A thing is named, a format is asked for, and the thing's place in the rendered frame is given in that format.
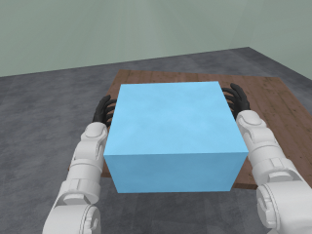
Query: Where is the left robot forearm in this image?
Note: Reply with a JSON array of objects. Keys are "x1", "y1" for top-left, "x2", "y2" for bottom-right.
[{"x1": 42, "y1": 122, "x2": 108, "y2": 234}]

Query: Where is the robot left upper arm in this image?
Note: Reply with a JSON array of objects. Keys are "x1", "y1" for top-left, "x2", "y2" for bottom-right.
[{"x1": 44, "y1": 204, "x2": 101, "y2": 234}]

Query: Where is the table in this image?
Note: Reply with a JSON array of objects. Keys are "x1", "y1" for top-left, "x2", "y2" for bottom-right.
[{"x1": 67, "y1": 69, "x2": 312, "y2": 234}]

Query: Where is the right robot forearm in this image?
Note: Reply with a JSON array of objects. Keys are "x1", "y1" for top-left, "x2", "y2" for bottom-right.
[{"x1": 236, "y1": 110, "x2": 312, "y2": 191}]

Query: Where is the carton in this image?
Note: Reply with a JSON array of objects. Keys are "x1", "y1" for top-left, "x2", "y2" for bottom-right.
[{"x1": 103, "y1": 81, "x2": 249, "y2": 193}]

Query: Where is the robot right upper arm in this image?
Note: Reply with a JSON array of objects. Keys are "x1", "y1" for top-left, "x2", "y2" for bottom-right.
[{"x1": 256, "y1": 180, "x2": 312, "y2": 234}]

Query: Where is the robot right hand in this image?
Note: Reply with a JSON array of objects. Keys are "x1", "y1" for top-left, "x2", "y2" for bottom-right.
[{"x1": 221, "y1": 83, "x2": 251, "y2": 121}]

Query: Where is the robot left hand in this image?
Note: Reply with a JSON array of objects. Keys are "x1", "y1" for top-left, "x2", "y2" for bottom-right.
[{"x1": 92, "y1": 95, "x2": 117, "y2": 128}]

